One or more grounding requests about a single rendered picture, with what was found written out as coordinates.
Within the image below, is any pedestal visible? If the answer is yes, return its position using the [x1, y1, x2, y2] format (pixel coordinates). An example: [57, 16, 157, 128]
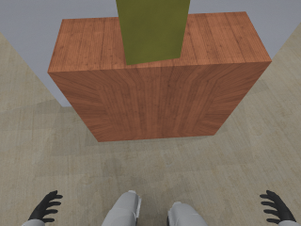
[47, 11, 272, 142]

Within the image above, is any robot right thigh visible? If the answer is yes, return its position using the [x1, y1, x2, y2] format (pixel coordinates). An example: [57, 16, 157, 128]
[167, 203, 209, 226]

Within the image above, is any robot thigh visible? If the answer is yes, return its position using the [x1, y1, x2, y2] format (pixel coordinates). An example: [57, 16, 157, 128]
[167, 203, 209, 226]
[102, 192, 142, 226]

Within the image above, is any robot right hand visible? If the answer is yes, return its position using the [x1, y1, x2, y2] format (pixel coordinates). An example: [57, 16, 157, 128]
[260, 190, 296, 224]

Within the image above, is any robot left hand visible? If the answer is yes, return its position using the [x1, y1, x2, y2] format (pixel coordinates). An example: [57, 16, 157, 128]
[28, 190, 63, 223]

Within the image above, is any carton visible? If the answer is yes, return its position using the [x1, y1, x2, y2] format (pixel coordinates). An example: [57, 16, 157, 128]
[116, 0, 191, 66]

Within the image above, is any robot left thigh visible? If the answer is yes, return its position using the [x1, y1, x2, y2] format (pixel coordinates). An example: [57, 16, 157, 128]
[102, 192, 142, 226]

